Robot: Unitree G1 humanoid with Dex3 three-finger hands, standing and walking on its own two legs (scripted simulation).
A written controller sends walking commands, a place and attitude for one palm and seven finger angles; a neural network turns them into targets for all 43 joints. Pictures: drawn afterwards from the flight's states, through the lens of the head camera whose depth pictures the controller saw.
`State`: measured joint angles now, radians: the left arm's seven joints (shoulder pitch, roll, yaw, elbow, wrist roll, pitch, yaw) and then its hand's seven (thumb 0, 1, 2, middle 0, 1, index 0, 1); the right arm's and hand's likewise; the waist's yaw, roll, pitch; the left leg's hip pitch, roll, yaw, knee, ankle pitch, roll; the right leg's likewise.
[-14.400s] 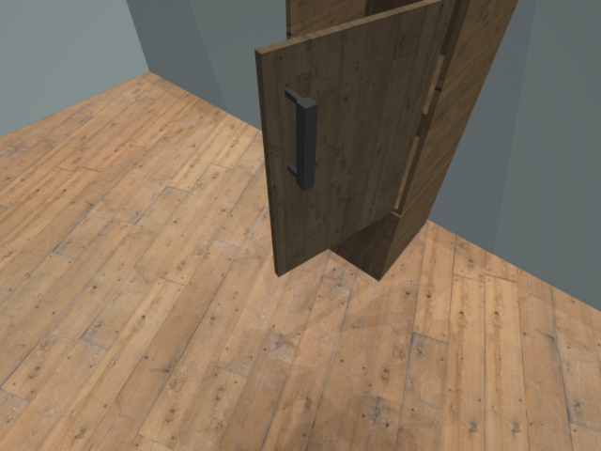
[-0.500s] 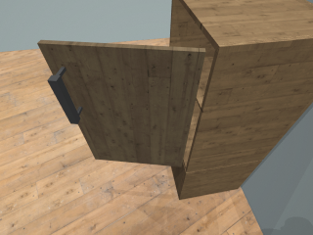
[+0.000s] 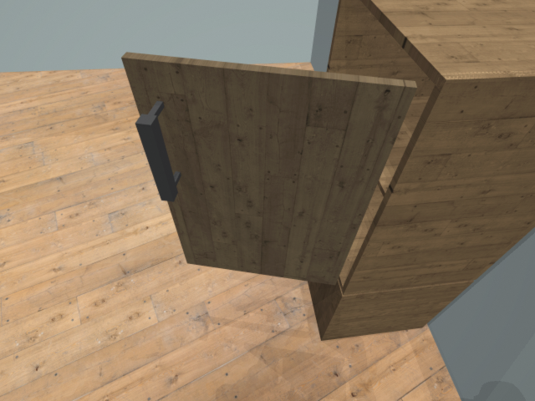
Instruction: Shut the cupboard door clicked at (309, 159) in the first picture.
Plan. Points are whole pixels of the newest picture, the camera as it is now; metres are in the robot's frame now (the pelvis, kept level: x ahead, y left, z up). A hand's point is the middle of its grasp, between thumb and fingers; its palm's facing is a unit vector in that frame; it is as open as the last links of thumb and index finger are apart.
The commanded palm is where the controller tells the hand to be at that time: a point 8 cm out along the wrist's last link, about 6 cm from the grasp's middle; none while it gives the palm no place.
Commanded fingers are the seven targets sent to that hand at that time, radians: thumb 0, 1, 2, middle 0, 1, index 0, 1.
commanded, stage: shuffle to correct the standing spot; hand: left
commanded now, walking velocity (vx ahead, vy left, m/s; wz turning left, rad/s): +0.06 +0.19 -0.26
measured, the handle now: (164, 153) +0.47 +0.23 +0.10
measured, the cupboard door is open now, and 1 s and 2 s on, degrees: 74 74 74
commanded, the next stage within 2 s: come to a stop and stand still in 0.04 s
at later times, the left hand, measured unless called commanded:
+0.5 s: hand out of the picture +0.07 +0.22 -0.18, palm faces -0.05 -0.98 -0.19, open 7.3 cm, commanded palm none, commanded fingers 0.00 0.90 0.90 -0.20 -0.30 -0.20 -0.30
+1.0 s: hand out of the picture +0.02 +0.16 -0.16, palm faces -0.04 -0.98 -0.20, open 7.3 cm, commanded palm none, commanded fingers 0.00 0.90 0.90 -0.20 -0.30 -0.20 -0.30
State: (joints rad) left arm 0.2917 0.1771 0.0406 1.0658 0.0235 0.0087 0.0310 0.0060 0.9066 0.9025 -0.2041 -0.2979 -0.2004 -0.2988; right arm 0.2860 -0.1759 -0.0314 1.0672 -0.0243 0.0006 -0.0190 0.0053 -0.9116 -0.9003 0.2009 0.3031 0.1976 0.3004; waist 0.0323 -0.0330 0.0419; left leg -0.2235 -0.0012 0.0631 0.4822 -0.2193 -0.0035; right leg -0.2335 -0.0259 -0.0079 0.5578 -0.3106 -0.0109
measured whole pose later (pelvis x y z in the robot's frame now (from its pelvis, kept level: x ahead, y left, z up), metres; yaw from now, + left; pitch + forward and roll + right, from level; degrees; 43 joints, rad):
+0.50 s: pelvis +0.02 +0.05 +0.00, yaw -4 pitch -1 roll +0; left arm 0.20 0.17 0.04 1.05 0.02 0.04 0.03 0.01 0.92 0.90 -0.20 -0.30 -0.20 -0.30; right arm 0.26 -0.11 -0.01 1.10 -0.03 -0.02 -0.05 0.01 -0.92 -0.90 0.20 0.30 0.20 0.30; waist -0.02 -0.04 0.08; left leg -0.17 -0.03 0.15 0.45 -0.28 0.08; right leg -0.27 -0.04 -0.03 0.69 -0.41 0.00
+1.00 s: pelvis +0.01 -0.01 +0.01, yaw -3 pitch -1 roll +1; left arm 0.28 0.15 0.00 1.11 0.01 -0.02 0.03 0.01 0.93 0.90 -0.20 -0.30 -0.20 -0.30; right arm 0.26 -0.13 -0.01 1.17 -0.02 -0.01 -0.03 0.01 -0.92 -0.90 0.20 0.30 0.20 0.30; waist 0.00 0.00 0.04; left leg -0.12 0.04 0.11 0.36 -0.21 -0.01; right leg -0.15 0.03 -0.07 0.40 -0.24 -0.06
